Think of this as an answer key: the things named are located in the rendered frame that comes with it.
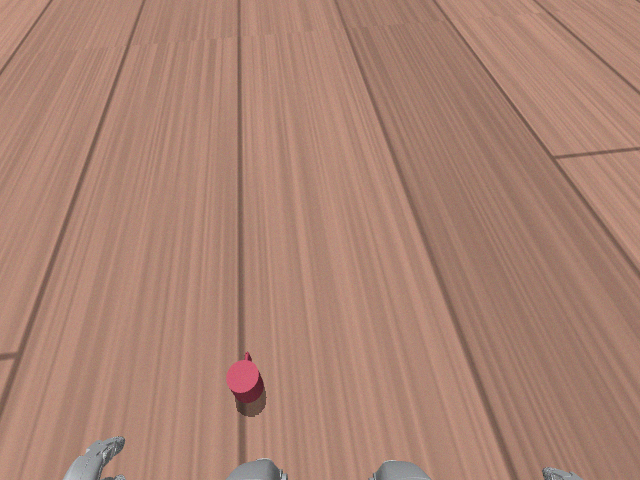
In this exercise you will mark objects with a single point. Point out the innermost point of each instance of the mug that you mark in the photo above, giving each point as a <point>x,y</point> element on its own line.
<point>244,380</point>

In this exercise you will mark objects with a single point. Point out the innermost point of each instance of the left robot hand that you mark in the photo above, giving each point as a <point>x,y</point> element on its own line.
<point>97,456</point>

